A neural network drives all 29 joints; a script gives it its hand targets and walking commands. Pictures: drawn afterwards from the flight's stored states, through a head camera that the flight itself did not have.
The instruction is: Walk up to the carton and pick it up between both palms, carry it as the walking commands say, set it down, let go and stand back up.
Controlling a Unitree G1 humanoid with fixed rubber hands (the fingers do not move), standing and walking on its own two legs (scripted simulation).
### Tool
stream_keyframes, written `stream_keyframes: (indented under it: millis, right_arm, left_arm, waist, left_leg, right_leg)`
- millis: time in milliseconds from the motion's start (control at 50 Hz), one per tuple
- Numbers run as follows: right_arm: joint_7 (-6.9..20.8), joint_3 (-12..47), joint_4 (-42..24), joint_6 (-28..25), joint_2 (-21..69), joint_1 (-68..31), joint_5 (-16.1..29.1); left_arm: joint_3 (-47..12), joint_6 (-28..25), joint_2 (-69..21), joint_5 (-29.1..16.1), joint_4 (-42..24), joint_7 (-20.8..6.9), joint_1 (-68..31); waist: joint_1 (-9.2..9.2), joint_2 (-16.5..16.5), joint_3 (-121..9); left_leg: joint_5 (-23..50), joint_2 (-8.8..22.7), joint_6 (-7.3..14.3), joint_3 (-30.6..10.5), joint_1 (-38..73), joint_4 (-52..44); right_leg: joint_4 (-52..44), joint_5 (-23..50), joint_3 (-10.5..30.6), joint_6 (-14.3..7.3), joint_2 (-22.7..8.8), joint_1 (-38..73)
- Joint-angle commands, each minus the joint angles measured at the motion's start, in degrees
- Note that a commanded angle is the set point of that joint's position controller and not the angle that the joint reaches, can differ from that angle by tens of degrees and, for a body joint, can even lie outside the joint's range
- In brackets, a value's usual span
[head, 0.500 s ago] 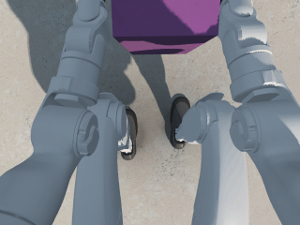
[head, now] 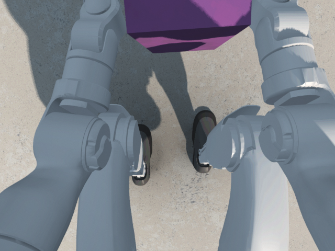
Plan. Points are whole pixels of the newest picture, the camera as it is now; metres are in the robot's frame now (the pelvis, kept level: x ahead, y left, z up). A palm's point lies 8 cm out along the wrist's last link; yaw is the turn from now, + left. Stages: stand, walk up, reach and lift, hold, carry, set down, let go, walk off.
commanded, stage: set down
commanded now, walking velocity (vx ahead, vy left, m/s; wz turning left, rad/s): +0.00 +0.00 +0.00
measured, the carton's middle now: out of the picture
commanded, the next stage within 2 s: none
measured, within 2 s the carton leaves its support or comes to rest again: rests again in 1.86 s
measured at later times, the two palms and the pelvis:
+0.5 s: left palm out of the picture +0.54 +0.12 -0.19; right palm out of the picture +0.56 -0.15 -0.17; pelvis +0.00 +0.00 -0.01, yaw +0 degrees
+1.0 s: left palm out of the picture +0.55 +0.11 -0.19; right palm out of the picture +0.56 -0.16 -0.18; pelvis +0.00 +0.00 -0.02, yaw +0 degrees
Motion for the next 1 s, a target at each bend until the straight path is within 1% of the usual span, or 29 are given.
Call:
stream_keyframes:
  millis: [0, 20, 40, 60, 80, 100, 180, 220, 240, 260, 320, 340, 380, 500, 520, 540, 560, 640, 660, 700, 720, 740, 760, 820, 840, 900, 920, 960, 980]
  right_arm:
    - [15.8, 15.4, -10.3, -1.5, 47.5, -36.8, 1.2]
    - [16.1, 13.6, -5.8, -0.9, 46.3, -35.2, -0.3]
    - [16.6, 13.5, -6.3, -1.0, 47.0, -35.0, -0.4]
    - [16.9, 14.7, -7.9, -0.8, 45.7, -37.6, -0.5]
    - [17.4, 14.9, -10.9, -1.0, 47.0, -37.5, 0.3]
    - [17.9, 14.6, -8.9, -0.8, 46.5, -36.8, -0.4]
    - [18.4, 14.9, -9.3, -0.8, 49.9, -34.9, 0.9]
    - [18.3, 13.3, -7.0, -0.9, 49.7, -32.6, 0.2]
    - [18.2, 13.6, -6.0, -0.7, 49.1, -33.3, 0.0]
    - [18.4, 13.6, -6.5, -0.5, 48.8, -32.9, -0.6]
    - [18.8, 13.2, -4.4, -0.2, 50.3, -30.3, -0.6]
    - [19.1, 12.7, -4.6, -0.3, 49.1, -31.5, -0.1]
    - [19.2, 12.0, -3.7, -0.4, 49.6, -30.3, -0.9]
    - [20.0, 11.1, -2.4, -0.3, 49.3, -29.3, -1.7]
    - [20.2, 11.3, -2.4, -0.1, 49.3, -31.0, -1.6]
    - [20.3, 11.0, -1.0, -0.1, 49.8, -29.0, -2.0]
    - [20.1, 12.4, -4.9, -1.0, 47.9, -32.1, -1.2]
    - [20.5, 10.5, 0.1, -0.3, 48.8, -27.1, -1.9]
    - [20.8, 11.2, -3.5, -0.8, 48.0, -31.7, -1.4]
    - [21.0, 10.6, -1.1, -0.2, 48.4, -27.6, -2.2]
    - [21.1, 11.9, -2.7, -0.5, 48.7, -29.8, -1.4]
    - [21.4, 12.1, -2.0, -0.4, 49.2, -30.0, -0.7]
    - [21.6, 11.4, 0.2, 0.0, 51.1, -28.0, -1.2]
    - [21.8, 9.8, -1.0, -0.4, 48.8, -28.3, -1.7]
    - [21.8, 10.9, -0.1, -0.3, 49.1, -29.2, -1.3]
    - [22.3, 10.5, 1.2, 0.0, 48.5, -28.2, -1.8]
    - [22.3, 10.3, -0.4, 0.1, 48.3, -27.7, -2.2]
    - [22.6, 10.5, -1.0, -0.4, 48.4, -28.6, -0.8]
    - [22.7, 9.8, 1.1, -0.2, 48.8, -26.9, -2.1]
  left_arm:
    - [-27.4, 0.4, -46.9, -2.3, -7.5, -19.8, -51.2]
    - [-25.8, 1.1, -46.7, -0.7, -3.1, -20.3, -49.3]
    - [-24.5, 1.4, -45.7, 0.5, -1.2, -20.8, -47.1]
    - [-24.8, 1.5, -47.7, -0.1, -1.5, -21.3, -48.0]
    - [-24.3, 1.1, -47.5, 0.2, -3.7, -21.5, -47.2]
    - [-25.3, 1.1, -48.6, -0.6, -4.6, -21.6, -47.4]
    - [-26.7, 0.0, -47.3, -1.2, -10.7, -21.4, -51.6]
    - [-27.9, -0.1, -47.4, -1.9, -11.2, -21.4, -52.9]
    - [-27.4, 0.5, -46.5, -1.5, -7.6, -21.5, -49.9]
    - [-27.6, -0.1, -45.2, -2.7, -10.0, -21.3, -52.1]
    - [-26.5, -0.1, -44.6, -1.8, -9.0, -21.7, -50.6]
    - [-27.2, 0.1, -45.0, -1.8, -8.2, -21.8, -50.8]
    - [-27.0, -0.2, -45.5, -1.8, -10.0, -21.8, -51.3]
    - [-23.9, 0.6, -45.3, 0.2, -3.5, -22.9, -45.6]
    - [-24.1, 0.2, -46.3, -0.2, -5.2, -23.0, -46.4]
    - [-23.6, 0.7, -45.4, 1.0, -1.4, -23.2, -43.9]
    - [-25.2, 0.2, -47.4, -0.2, -4.4, -23.0, -46.0]
    - [-24.6, 0.5, -46.1, -0.2, -4.9, -23.5, -45.6]
    - [-24.7, 0.5, -46.7, -0.2, -4.5, -23.6, -45.0]
    - [-22.0, 1.1, -46.4, 1.9, -1.4, -24.0, -40.5]
    - [-20.9, 1.2, -46.0, 2.5, -0.3, -24.4, -39.5]
    - [-23.0, 0.5, -46.8, 1.2, -3.1, -24.2, -43.0]
    - [-21.7, 0.6, -46.4, 2.4, -3.4, -24.2, -41.1]
    - [-22.0, 0.8, -46.3, 1.7, -1.8, -24.4, -41.1]
    - [-20.6, 1.4, -45.5, 3.4, 0.6, -24.7, -38.3]
    - [-20.4, 1.2, -46.1, 3.1, 1.2, -25.2, -38.6]
    - [-19.9, 1.4, -45.0, 3.0, 0.6, -25.1, -38.4]
    - [-18.9, 1.2, -45.1, 4.1, 1.4, -25.0, -36.1]
    - [-18.7, 1.4, -46.0, 4.1, 1.6, -25.3, -36.6]
  waist:
    - [-7.72, 2.7, -78.7]
    - [-8.09, 3.4, -73.7]
    - [-5.56, 2.7, -68.8]
    - [-7.79, 1.2, -69.0]
    - [-5.54, 2.5, -71.6]
    - [-7.48, 2.7, -72.7]
    - [-6.82, 2.9, -77.2]
    - [-8.54, 4.0, -78.8]
    - [-7.36, 4.1, -77.9]
    - [-9.34, 1.0, -77.7]
    - [-6.39, 1.9, -74.1]
    - [-7.59, 3.6, -71.0]
    - [-8.25, 2.7, -70.9]
    - [-6.03, 2.0, -63.4]
    - [-7.14, 1.5, -64.1]
    - [-6.89, 1.0, -61.4]
    - [-7.26, 2.0, -65.4]
    - [-8.54, 1.4, -62.0]
    - [-8.27, 1.6, -61.4]
    - [-6.87, 0.2, -59.1]
    - [-4.09, 0.5, -58.3]
    - [-6.09, 0.5, -61.0]
    - [-4.02, 1.5, -59.2]
    - [-7.12, 0.1, -56.8]
    - [-4.77, -0.1, -52.7]
    - [-5.07, 1.4, -52.9]
    - [-5.5, -0.3, -53.8]
    - [-3.91, 0.3, -51.3]
    - [-4.79, 0.7, -51.2]
  left_leg:
    - [26.9, -7.6, -4.3, -4.1, 25.2, -14.1]
    - [22.8, -7.0, -4.4, -3.7, 23.0, -13.7]
    - [20.7, -7.1, -4.1, -3.2, 19.3, -13.8]
    - [20.3, -7.4, -3.8, -3.7, 19.3, -13.8]
    - [23.4, -7.2, -4.1, -4.0, 21.3, -13.7]
    - [24.2, -7.4, -4.2, -4.1, 22.8, -13.5]
    - [28.4, -7.1, -4.1, -3.9, 23.4, -12.3]
    - [28.8, -6.8, -4.7, -3.3, 23.7, -11.2]
    - [28.1, -7.1, -4.7, -3.3, 23.7, -11.5]
    - [28.3, -7.1, -4.2, -3.8, 23.3, -11.3]
    - [26.3, -7.1, -4.3, -2.9, 20.6, -11.6]
    - [26.9, -6.4, -4.4, -3.8, 21.4, -11.7]
    - [26.2, -6.7, -4.3, -4.0, 20.3, -11.7]
    - [22.9, -6.7, -4.1, -3.3, 15.2, -11.7]
    - [22.2, -7.1, -3.9, -3.5, 14.7, -11.6]
    - [21.5, -6.8, -3.7, -3.5, 14.0, -11.6]
    - [24.4, -6.5, -4.0, -4.0, 16.1, -10.5]
    - [22.2, -6.7, -4.4, -3.1, 11.4, -10.7]
    - [23.2, -6.7, -3.8, -4.2, 13.2, -10.9]
    - [22.8, -6.6, -3.7, -4.1, 12.1, -11.3]
    - [21.4, -6.7, -3.6, -3.5, 11.1, -10.8]
    - [22.0, -6.0, -3.4, -3.5, 12.8, -10.6]
    - [22.0, -7.0, -3.6, -3.0, 10.9, -10.8]
    - [21.3, -6.5, -3.4, -3.7, 8.8, -11.0]
    - [18.3, -7.0, -2.8, -3.2, 5.5, -10.8]
    - [18.4, -6.4, -3.1, -2.9, 8.1, -10.1]
    - [19.5, -5.9, -3.0, -3.8, 9.5, -10.7]
    - [18.8, -6.4, -2.5, -3.4, 8.8, -10.2]
    - [19.8, -6.6, -2.9, -3.8, 7.9, -10.6]
  right_leg:
    - [-1.6, 25.6, 4.9, -0.4, 10.0, 37.7]
    - [-1.6, 22.0, 5.2, -0.8, 9.6, 36.6]
    - [-2.3, 20.5, 6.0, -0.5, 9.5, 33.3]
    - [-2.1, 19.8, 5.1, -0.7, 9.5, 35.7]
    - [-1.4, 22.0, 5.2, -0.3, 9.4, 33.8]
    - [-1.5, 22.0, 4.9, -0.7, 9.3, 35.2]
    - [-0.7, 26.4, 5.0, -0.1, 9.8, 35.2]
    - [-0.3, 27.3, 5.5, -0.9, 9.6, 36.3]
    - [0.2, 27.5, 5.7, -1.0, 9.3, 37.0]
    - [0.0, 27.0, 4.9, -0.6, 9.3, 37.2]
    - [0.1, 25.6, 5.7, -0.5, 9.5, 35.1]
    - [0.1, 24.9, 5.2, -0.5, 9.5, 32.1]
    - [0.2, 23.9, 5.4, -0.7, 9.4, 31.2]
    - [-0.3, 22.1, 5.8, -0.7, 9.3, 30.8]
    - [-0.1, 21.2, 5.6, -0.6, 9.3, 30.7]
    - [0.3, 20.9, 5.5, -0.5, 9.1, 29.5]
    - [1.0, 23.1, 5.7, -0.4, 9.2, 30.3]
    - [0.6, 23.2, 5.9, -1.3, 9.1, 32.0]
    - [0.6, 22.7, 5.6, -0.5, 9.0, 30.0]
    - [0.6, 22.3, 5.8, -0.6, 9.2, 30.1]
    - [0.4, 21.4, 6.8, -0.5, 8.9, 30.1]
    - [0.5, 21.4, 6.4, -0.3, 8.9, 30.2]
    - [0.7, 21.4, 6.4, -0.6, 9.2, 28.9]
    - [1.1, 22.0, 5.7, -0.6, 8.9, 28.9]
    - [0.6, 19.7, 6.9, -0.6, 9.2, 28.5]
    - [0.3, 18.8, 7.1, -0.6, 8.5, 27.2]
    - [0.9, 20.0, 6.6, -0.5, 8.3, 28.4]
    - [0.9, 18.3, 6.5, -0.3, 8.7, 24.9]
    - [1.4, 19.7, 6.3, -0.7, 8.7, 25.6]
